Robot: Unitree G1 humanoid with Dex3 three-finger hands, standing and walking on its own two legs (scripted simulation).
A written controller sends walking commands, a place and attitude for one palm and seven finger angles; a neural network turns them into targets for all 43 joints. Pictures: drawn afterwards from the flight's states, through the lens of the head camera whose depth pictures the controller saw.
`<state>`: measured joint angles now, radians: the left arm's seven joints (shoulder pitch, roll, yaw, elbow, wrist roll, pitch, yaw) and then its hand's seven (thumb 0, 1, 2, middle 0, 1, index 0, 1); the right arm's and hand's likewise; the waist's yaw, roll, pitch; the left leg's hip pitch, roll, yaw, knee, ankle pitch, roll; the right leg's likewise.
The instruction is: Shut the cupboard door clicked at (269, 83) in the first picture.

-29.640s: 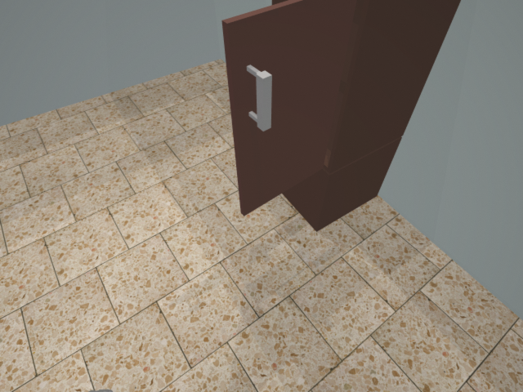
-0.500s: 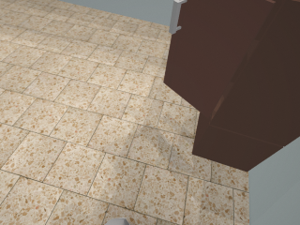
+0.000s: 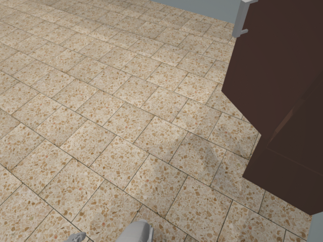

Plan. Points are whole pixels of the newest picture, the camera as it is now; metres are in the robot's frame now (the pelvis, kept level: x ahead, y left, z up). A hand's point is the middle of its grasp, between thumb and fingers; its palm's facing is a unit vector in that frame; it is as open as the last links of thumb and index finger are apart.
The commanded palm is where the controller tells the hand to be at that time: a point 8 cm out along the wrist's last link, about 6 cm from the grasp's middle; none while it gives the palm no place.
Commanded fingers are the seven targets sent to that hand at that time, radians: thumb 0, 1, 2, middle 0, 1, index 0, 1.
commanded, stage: walk to a spot facing it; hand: left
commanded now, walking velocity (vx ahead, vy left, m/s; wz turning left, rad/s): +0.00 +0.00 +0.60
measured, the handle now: (245, 18) +0.84 -0.29 +0.09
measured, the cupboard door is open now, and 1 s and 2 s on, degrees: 60 60 60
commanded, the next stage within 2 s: turn to face it in 1.50 s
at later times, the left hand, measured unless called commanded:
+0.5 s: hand out of the picture +0.03 +0.24 -0.16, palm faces +0.31 -0.91 -0.26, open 7.4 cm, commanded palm none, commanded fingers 0.00 0.90 0.90 -0.20 -0.30 -0.20 -0.30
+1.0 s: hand out of the picture -0.02 +0.17 -0.18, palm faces +0.66 -0.73 -0.19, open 7.4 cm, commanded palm none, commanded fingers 0.00 0.90 0.90 -0.20 -0.30 -0.20 -0.30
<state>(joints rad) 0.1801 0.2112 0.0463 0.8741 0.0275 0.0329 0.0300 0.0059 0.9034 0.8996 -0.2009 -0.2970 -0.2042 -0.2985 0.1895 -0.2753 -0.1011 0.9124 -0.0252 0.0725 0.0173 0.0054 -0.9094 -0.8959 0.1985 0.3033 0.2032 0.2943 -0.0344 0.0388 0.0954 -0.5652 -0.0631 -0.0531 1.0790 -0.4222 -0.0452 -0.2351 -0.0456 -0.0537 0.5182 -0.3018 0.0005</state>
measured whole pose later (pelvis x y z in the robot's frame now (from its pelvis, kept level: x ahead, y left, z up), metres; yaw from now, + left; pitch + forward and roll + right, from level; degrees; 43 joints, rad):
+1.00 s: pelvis +0.13 +0.06 -0.01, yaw +39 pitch +1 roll +0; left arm 0.41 0.17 0.05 0.98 0.03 -0.05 0.00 0.01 0.90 0.90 -0.20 -0.30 -0.21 -0.30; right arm 0.11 -0.21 -0.05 0.91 -0.03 0.03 0.06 0.01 -0.91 -0.90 0.20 0.30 0.20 0.29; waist 0.04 -0.03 0.13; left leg -0.52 0.04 0.12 0.75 -0.31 0.03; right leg 0.02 -0.14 -0.36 0.44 -0.42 0.07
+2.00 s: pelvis +0.40 +0.34 -0.01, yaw +41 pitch +0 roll -2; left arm 0.31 0.19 0.07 1.02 0.02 0.03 0.01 0.00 0.92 0.90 -0.20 -0.30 -0.20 -0.30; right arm 0.12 -0.16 -0.03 0.93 -0.01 -0.01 -0.02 0.00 -0.91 -0.90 0.20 0.30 0.20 0.29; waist 0.03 0.00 0.05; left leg -0.36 0.04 0.03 0.59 -0.25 -0.05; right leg -0.26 0.04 0.02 0.53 -0.27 -0.01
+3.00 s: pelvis +0.45 +0.39 +0.00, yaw +6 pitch +1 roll -2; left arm 0.17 0.27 0.09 0.89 0.02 0.09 -0.04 0.01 0.91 0.90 -0.20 -0.30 -0.20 -0.30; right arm 0.19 -0.18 -0.01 0.86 -0.03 0.01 -0.02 0.00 -0.91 -0.90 0.20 0.30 0.21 0.29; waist 0.01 -0.04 0.09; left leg -0.27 0.10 0.12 0.53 -0.27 0.00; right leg -0.47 0.01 -0.01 1.09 -0.48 0.05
